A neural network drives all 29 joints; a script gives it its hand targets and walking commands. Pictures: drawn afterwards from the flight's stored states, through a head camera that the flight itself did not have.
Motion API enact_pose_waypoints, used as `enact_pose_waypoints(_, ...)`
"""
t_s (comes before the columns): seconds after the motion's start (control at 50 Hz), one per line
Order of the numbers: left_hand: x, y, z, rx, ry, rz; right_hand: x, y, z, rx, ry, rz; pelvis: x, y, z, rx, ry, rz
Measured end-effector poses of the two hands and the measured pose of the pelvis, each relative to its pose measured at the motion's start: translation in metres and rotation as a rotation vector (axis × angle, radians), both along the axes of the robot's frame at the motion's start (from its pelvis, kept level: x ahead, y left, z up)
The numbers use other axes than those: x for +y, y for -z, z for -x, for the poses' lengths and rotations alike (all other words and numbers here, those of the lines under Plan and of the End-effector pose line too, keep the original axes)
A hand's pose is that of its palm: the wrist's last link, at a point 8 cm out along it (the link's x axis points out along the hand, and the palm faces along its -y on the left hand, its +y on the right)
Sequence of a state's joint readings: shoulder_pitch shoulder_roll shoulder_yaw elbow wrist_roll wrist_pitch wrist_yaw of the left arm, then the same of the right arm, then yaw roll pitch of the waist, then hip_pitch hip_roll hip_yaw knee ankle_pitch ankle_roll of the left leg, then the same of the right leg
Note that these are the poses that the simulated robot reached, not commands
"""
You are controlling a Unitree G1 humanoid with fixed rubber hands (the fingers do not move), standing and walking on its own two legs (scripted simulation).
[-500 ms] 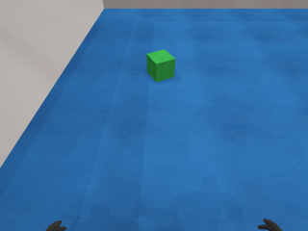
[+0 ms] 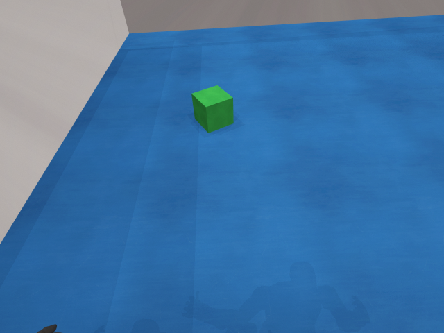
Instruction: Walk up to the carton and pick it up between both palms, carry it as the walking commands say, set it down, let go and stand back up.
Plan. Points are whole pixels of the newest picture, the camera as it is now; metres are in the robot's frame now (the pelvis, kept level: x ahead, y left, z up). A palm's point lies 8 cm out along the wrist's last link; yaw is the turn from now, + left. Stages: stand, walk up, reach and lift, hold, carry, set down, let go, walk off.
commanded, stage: walk up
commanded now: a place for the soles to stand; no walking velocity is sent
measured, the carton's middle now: (212, 108) +1.85 +0.09 -0.66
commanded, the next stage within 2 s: none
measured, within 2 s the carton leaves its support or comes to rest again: neither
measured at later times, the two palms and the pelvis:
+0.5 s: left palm (49, 322) +0.20 +0.36 -0.09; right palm (338, 200) +0.44 -0.27 -0.05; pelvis +0.21 +0.02 -0.01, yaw +4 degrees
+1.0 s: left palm (109, 169) +0.59 +0.34 -0.05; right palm (346, 179) +0.55 -0.34 -0.10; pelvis +0.47 +0.00 -0.01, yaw +3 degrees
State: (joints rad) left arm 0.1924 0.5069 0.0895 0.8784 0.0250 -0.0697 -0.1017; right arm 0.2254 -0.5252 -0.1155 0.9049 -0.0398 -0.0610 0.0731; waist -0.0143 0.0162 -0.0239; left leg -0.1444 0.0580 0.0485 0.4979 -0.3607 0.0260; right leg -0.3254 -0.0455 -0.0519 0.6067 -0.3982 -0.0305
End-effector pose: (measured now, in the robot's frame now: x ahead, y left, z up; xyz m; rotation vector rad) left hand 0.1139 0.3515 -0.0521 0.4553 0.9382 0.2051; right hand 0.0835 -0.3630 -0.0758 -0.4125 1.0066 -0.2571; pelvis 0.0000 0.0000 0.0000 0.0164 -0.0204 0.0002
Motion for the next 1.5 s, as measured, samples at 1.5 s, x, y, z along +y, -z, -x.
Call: enact_pose_waypoints(1.5, 0.029, 0.033, -0.683, 0.066, 0.020, 0.088, 0.066, -0.024, -0.696, -0.016, -0.060, 0.035, 0.051, -0.003, -0.703, 0.002, -0.021, 0.003)
